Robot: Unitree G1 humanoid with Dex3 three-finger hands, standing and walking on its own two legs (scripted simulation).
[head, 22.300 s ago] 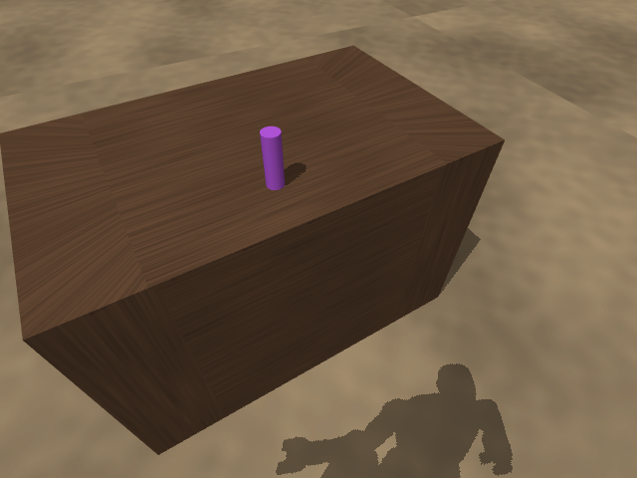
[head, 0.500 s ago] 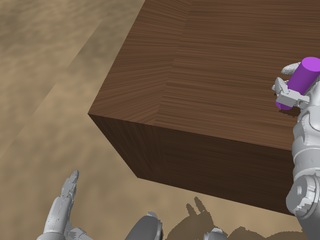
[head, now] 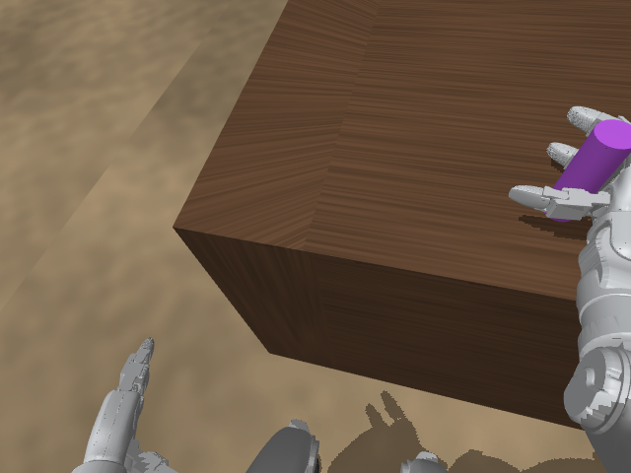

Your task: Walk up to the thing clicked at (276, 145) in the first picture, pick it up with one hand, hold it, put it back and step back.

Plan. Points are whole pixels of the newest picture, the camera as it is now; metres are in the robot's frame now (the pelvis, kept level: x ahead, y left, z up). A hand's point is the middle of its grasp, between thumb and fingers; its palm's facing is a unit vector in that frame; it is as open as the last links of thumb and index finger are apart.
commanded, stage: withdraw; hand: right
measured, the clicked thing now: (584, 176) +0.51 -0.22 +0.07
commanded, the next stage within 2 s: rise in 0.36 s
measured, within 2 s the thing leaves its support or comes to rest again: neither
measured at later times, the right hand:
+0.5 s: hand out of the picture +0.51 -0.29 +0.21, palm faces +0.26 +0.96 -0.04, open 16.9 cm
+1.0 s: hand out of the picture +0.39 -0.35 +0.18, palm faces +0.43 +0.83 -0.36, open 17.5 cm
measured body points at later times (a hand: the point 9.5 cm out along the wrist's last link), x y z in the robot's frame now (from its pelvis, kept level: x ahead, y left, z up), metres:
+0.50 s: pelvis +0.01 -0.01 +0.03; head +0.08 -0.02 +0.47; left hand +0.16 +0.25 -0.01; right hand +0.49 -0.34 +0.21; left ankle +0.04 +0.14 -0.66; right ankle +0.01 -0.13 -0.66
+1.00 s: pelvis +0.05 -0.01 +0.06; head +0.06 +0.00 +0.51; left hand +0.22 +0.24 +0.01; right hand +0.36 -0.39 +0.20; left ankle +0.04 +0.14 -0.66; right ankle +0.01 -0.13 -0.66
